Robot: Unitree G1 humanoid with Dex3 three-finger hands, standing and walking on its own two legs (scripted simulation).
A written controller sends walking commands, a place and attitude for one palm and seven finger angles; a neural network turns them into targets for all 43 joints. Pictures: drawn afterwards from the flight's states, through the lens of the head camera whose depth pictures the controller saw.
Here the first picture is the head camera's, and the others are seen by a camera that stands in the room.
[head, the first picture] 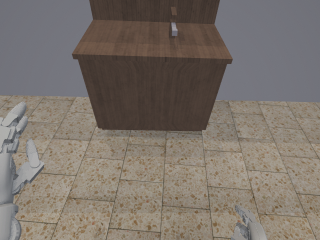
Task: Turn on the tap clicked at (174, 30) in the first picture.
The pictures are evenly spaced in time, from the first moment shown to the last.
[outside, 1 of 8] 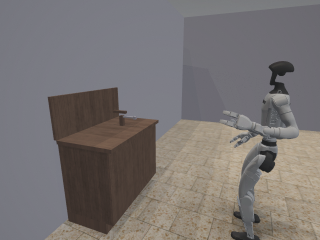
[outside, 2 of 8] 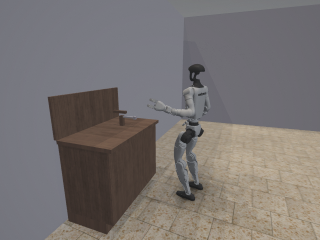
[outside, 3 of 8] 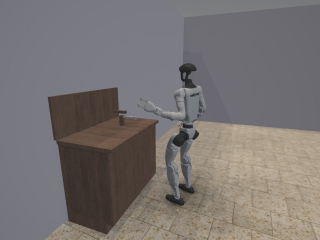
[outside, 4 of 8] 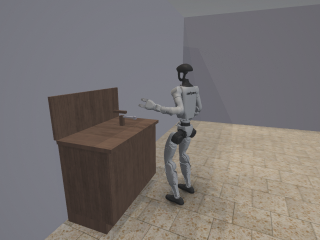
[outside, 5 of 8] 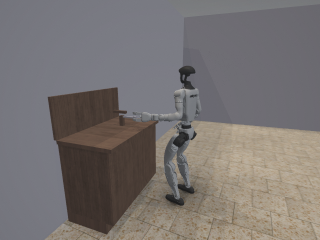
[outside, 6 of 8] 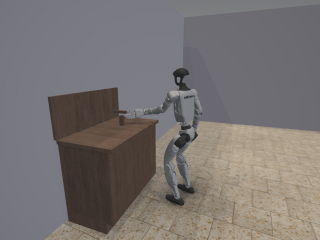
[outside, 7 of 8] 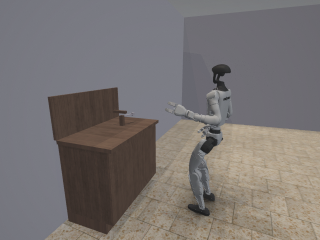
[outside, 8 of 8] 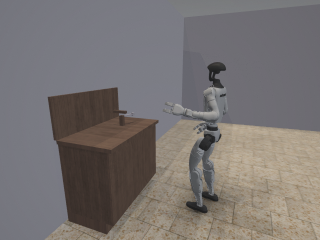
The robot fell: no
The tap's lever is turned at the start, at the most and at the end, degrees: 0 71 71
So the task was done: yes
